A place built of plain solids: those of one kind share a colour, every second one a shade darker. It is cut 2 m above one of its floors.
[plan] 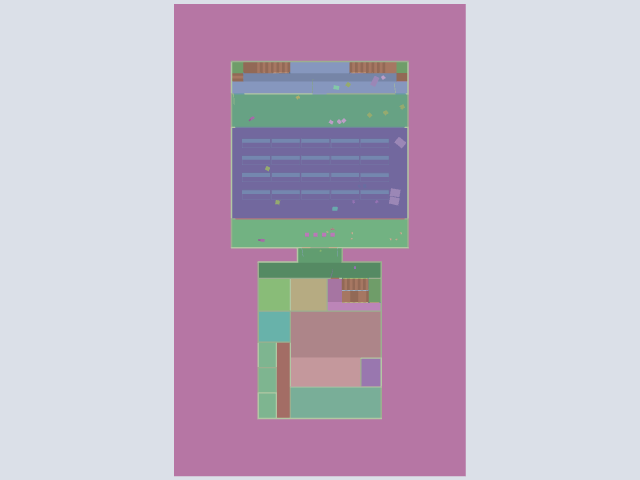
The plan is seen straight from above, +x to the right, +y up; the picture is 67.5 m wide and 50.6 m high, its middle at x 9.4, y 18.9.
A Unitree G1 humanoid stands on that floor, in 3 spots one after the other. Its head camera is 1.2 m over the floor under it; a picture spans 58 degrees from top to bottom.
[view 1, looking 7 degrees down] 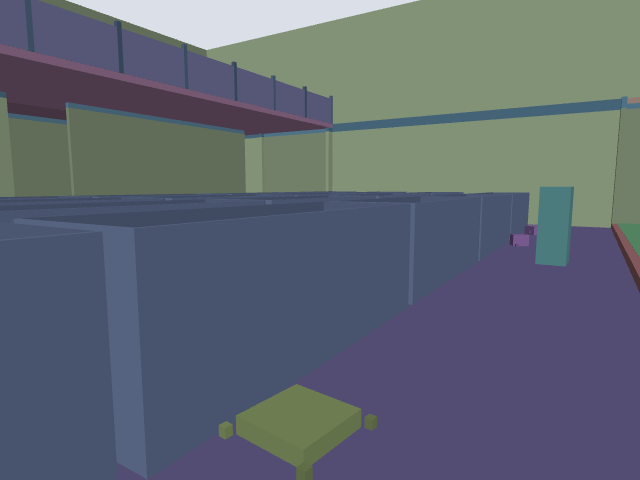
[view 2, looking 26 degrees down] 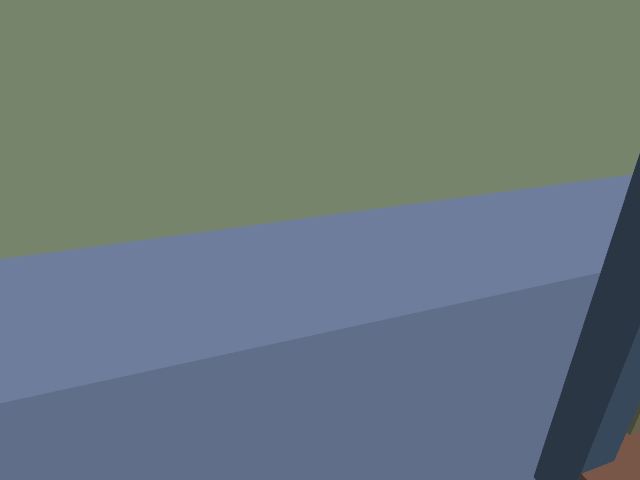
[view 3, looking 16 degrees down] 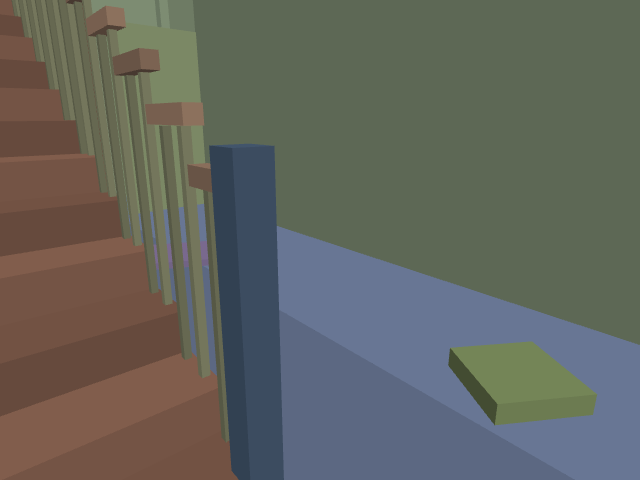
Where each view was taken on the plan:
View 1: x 3.27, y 21.73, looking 32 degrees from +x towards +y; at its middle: box_pew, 2.81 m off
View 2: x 7.13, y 37.06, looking -109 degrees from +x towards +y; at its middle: floor_lobby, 2.74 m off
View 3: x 11.63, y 37.06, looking -40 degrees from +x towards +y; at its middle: floor_lobby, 4.35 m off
